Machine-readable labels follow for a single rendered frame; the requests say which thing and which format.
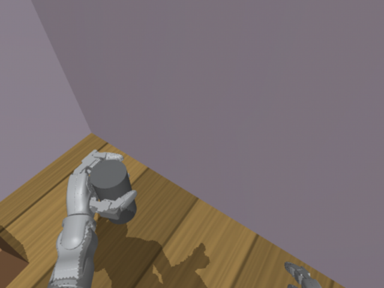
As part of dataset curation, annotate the left robot hand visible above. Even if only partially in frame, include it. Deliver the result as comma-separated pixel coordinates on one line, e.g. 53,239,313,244
66,149,137,220

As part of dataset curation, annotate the left robot arm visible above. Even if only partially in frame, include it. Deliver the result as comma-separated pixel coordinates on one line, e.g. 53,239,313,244
47,214,98,288

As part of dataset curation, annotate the right robot hand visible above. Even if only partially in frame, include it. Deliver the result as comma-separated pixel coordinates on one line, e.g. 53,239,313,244
284,262,322,288

